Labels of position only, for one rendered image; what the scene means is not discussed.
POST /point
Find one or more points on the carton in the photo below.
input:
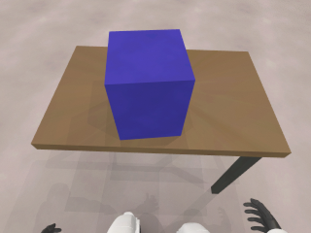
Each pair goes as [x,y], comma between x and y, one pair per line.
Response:
[149,82]

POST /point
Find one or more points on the left robot hand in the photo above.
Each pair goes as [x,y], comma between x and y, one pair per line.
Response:
[51,229]

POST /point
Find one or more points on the table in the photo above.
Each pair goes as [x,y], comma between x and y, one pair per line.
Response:
[229,113]

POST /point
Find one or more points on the right robot hand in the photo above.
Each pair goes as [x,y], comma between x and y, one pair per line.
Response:
[265,217]

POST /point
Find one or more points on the left robot shin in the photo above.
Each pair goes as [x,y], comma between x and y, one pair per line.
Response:
[128,213]

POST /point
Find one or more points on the left robot thigh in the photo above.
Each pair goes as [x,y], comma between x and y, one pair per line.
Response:
[125,224]

